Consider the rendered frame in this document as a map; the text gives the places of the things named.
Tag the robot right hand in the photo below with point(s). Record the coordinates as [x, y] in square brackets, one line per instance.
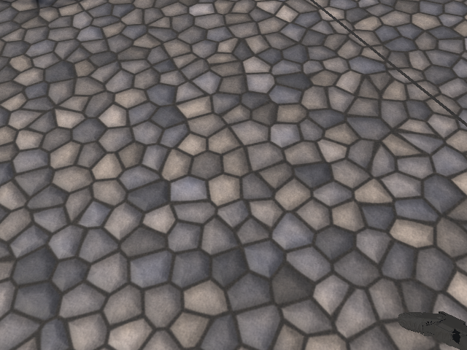
[446, 328]

